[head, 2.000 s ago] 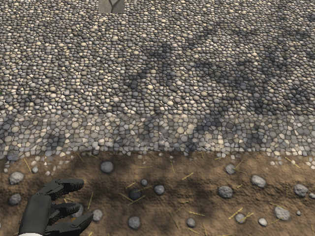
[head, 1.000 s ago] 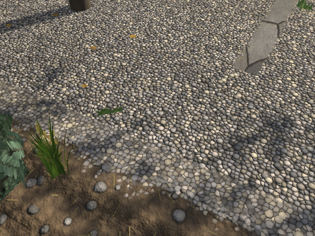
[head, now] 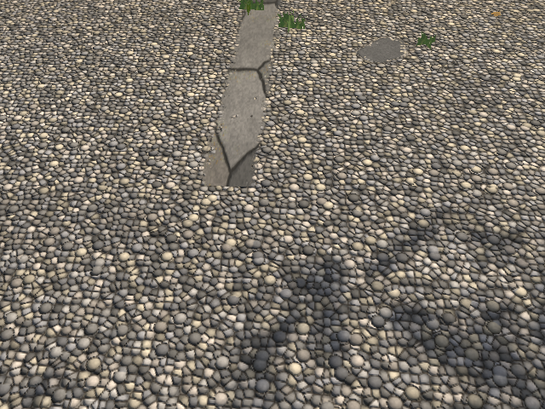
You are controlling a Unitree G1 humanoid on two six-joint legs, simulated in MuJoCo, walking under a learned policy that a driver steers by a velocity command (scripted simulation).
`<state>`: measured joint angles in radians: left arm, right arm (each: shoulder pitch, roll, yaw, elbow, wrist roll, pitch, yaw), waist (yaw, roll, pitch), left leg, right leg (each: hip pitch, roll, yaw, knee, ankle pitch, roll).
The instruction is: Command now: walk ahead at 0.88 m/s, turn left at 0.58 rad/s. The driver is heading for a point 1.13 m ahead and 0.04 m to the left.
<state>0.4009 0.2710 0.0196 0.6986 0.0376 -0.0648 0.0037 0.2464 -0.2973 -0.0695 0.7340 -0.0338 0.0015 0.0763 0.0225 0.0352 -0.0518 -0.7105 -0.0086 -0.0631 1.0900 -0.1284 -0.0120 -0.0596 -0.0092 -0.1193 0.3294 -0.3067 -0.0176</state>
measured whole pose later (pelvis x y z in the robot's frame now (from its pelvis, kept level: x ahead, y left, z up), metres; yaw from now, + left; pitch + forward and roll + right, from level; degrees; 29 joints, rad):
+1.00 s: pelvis +0.87 +0.21 -0.01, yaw -3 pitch +1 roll -1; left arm 0.50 0.30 0.07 0.89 0.00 -0.06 -0.02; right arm -0.01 -0.24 0.06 0.58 -0.05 -0.06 0.02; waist 0.10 0.01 0.02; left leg -0.71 0.14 -0.12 0.80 -0.06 -0.05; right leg -0.05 0.20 0.15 0.33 -0.27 -0.16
